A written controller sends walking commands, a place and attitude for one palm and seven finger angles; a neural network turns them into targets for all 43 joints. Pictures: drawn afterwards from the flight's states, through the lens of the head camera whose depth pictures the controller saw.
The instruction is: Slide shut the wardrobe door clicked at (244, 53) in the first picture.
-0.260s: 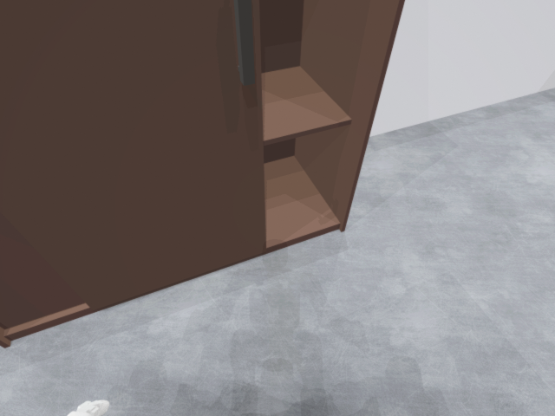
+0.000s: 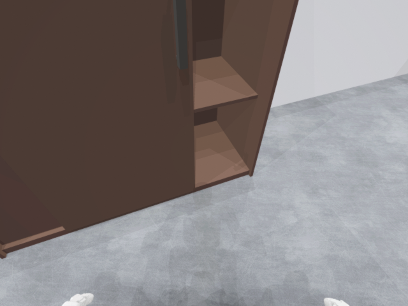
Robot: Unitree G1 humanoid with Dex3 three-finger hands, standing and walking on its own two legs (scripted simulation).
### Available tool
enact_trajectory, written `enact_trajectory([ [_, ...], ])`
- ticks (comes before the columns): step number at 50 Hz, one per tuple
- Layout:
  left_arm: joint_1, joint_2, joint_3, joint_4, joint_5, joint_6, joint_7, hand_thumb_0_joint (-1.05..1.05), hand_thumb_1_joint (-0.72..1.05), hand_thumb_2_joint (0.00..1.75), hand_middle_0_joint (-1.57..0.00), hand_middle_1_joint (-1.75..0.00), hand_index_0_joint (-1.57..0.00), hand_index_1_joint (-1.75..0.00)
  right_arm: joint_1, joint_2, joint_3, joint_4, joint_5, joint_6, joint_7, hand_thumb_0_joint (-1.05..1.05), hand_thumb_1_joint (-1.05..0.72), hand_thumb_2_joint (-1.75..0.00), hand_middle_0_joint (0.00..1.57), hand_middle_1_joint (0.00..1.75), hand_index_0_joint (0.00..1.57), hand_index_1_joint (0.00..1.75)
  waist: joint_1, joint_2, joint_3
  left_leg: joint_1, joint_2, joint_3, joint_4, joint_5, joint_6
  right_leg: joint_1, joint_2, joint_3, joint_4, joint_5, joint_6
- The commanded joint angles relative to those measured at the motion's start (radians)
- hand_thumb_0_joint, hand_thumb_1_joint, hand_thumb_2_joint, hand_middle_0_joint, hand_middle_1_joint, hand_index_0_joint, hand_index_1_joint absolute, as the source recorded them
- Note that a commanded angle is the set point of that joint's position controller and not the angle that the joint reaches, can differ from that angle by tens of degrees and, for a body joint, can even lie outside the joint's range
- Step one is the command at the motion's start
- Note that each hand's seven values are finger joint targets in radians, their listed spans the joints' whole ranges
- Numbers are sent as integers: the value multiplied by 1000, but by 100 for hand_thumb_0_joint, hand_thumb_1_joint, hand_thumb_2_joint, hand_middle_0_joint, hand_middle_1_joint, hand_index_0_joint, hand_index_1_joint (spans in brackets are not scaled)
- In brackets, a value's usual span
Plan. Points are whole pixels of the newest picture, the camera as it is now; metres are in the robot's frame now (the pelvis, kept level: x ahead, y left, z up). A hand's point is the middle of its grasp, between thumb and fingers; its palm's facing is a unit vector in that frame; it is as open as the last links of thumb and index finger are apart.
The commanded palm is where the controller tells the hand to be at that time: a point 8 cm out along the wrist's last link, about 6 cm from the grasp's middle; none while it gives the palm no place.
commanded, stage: stand and wait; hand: left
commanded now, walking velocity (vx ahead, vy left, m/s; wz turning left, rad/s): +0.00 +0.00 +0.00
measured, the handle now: (178, 25) +0.81 +0.13 +0.20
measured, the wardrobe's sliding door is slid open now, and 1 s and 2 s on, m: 0.37 0.37 0.37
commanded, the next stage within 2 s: look at it before walking up in 0.66 s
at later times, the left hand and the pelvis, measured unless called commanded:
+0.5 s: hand out of the picture +0.05 +0.24 -0.15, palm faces -0.03 -0.94 -0.34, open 7.4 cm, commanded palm none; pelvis -0.02 -0.01 +0.00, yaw +0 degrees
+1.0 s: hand out of the picture +0.06 +0.23 -0.15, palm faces -0.04 -0.94 -0.33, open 7.4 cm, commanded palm none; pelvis -0.02 -0.01 +0.01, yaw +0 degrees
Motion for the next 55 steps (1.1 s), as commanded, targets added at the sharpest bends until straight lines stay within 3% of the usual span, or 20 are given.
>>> enact_trajectory([
  [1, -27, 212, 53, -62, -5, -24, 13, 0, 90, 90, -20, -30, -20, -30, -36, -205, -50, -54, 3, -21, -16, 0, -90, -90, 20, 30, 20, 30, -4, 8, -70, 37, 117, -79, -60, 343, 30, 21, -93, 69, -60, 335, -45],
  [27, -9, 212, 48, 9, -6, -31, 10, 0, 90, 90, -20, -30, -20, -30, 5, -203, -40, 31, 9, -16, -11, 0, -90, -90, 20, 30, 20, 30, -2, -11, -19, 16, 122, -89, -124, 187, 17, 7, -96, 103, -150, 198, -46],
  [49, -9, 209, 48, 9, -5, -33, 8, 0, 90, 90, -20, -30, -20, -30, 8, -204, -40, 37, 9, -20, -9, 0, -90, -90, 20, 30, 20, 30, -5, 0, -27, 20, 125, -95, -134, 192, 17, 6, -95, 105, -161, 191, -41],
  [55, -4, 209, 48, 11, -6, -34, 9, 0, 90, 90, -20, -30, -20, -30, 7, -209, -39, 37, 10, -23, -11, 0, -90, -90, 20, 30, 20, 30, -3, 10, -43, 34, 130, -93, -133, 240, 17, 26, -96, 95, -151, 248, -40],
])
